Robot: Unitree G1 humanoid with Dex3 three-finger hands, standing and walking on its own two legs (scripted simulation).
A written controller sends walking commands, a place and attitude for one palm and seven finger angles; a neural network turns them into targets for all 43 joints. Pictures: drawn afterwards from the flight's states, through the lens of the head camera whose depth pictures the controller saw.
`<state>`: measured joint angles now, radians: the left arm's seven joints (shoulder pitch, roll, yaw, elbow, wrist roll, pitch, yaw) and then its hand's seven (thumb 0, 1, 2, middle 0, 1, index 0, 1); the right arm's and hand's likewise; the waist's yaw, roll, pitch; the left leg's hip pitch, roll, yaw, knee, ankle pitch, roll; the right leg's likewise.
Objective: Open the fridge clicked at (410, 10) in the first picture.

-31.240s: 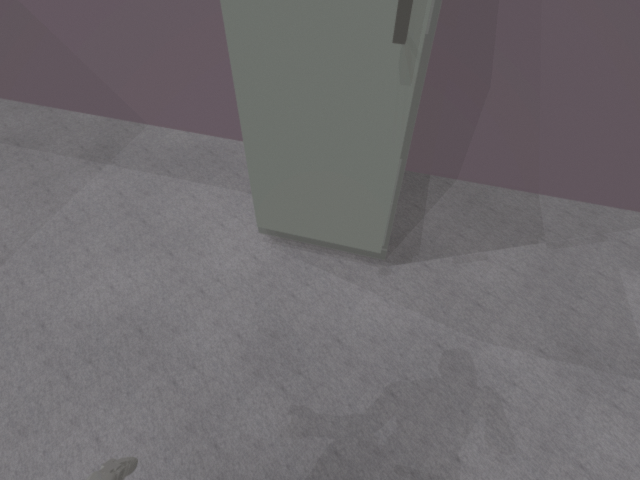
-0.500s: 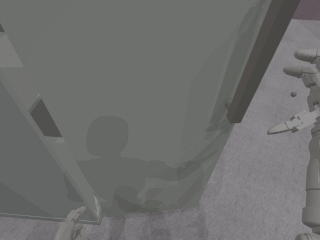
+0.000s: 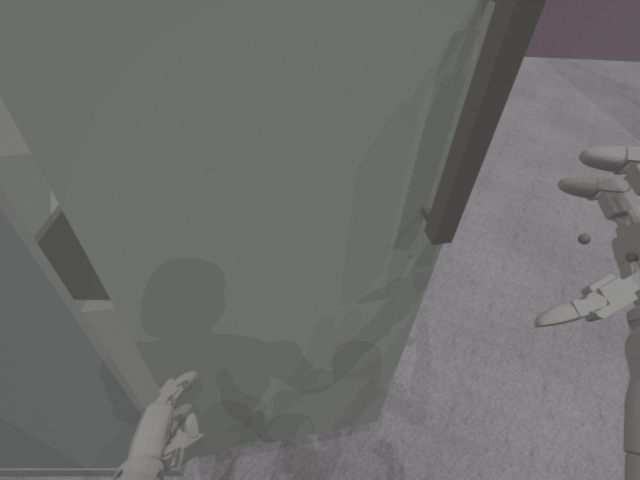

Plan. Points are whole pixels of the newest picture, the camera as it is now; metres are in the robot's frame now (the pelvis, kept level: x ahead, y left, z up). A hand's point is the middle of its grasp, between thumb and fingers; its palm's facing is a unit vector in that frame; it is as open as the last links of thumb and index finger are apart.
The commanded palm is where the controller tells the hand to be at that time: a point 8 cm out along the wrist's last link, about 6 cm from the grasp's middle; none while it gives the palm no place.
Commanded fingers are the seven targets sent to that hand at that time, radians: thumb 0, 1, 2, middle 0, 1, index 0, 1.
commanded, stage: slip the hand off the handle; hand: right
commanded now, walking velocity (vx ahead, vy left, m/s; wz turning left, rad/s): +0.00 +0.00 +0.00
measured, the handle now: (461, 133) +0.42 -0.15 +0.27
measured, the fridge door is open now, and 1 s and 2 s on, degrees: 79 79 79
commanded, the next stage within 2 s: draw the hand back to the body in 0.06 s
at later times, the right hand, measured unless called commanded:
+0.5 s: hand (610, 287) +0.24 -0.25 +0.22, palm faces +0.00 +0.99 -0.11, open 14.7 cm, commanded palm +0.20 -0.29 +0.23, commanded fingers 0.00 0.55 -0.20 0.25 1.15 0.25 1.15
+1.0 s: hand out of the picture +0.21 -0.28 +0.19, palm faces +0.50 +0.82 -0.28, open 12.6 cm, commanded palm +0.16 -0.31 +0.20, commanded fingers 0.00 -0.25 -0.58 0.22 0.68 0.22 0.68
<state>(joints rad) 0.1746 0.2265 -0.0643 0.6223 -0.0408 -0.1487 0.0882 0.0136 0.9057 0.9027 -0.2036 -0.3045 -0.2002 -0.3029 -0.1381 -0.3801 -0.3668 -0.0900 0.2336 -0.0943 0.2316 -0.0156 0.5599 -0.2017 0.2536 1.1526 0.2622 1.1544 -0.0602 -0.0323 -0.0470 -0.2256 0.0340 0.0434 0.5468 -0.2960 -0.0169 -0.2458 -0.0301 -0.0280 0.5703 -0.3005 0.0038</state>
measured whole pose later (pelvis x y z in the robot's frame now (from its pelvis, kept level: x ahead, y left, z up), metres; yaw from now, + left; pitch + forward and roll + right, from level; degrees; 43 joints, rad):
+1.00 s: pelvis +0.00 -0.01 +0.00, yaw +0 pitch -4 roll +0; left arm 0.23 0.21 -0.04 0.69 0.00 -0.21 0.09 0.02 0.90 0.90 -0.20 -0.30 -0.20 -0.30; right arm 0.28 -0.33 -0.36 -0.37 0.09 -0.07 -0.10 -0.01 0.10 -0.42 0.24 0.88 0.25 0.89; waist -0.09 -0.04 0.00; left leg -0.15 0.05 0.04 0.49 -0.27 -0.04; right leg -0.18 -0.01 -0.03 0.52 -0.28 -0.02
